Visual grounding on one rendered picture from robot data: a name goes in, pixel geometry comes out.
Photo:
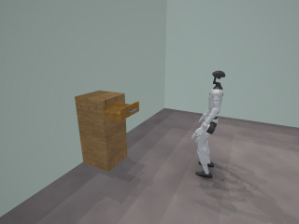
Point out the robot left hand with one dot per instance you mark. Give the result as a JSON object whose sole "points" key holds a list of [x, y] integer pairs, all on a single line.
{"points": [[199, 132]]}

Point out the cabinet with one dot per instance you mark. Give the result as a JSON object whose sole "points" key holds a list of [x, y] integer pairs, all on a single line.
{"points": [[103, 141]]}

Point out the robot right hand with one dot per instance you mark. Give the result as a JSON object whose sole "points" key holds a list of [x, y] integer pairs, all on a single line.
{"points": [[204, 117]]}

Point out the left robot forearm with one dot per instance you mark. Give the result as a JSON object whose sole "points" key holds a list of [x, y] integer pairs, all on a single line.
{"points": [[210, 117]]}

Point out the drawer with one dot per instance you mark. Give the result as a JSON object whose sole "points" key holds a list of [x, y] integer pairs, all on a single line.
{"points": [[120, 111]]}

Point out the left robot thigh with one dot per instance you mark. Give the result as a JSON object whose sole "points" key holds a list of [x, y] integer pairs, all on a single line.
{"points": [[210, 129]]}

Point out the robot right shin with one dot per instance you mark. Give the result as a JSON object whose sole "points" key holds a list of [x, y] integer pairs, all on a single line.
{"points": [[207, 153]]}

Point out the left robot upper arm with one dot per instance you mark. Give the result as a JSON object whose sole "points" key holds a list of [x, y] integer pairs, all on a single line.
{"points": [[216, 94]]}

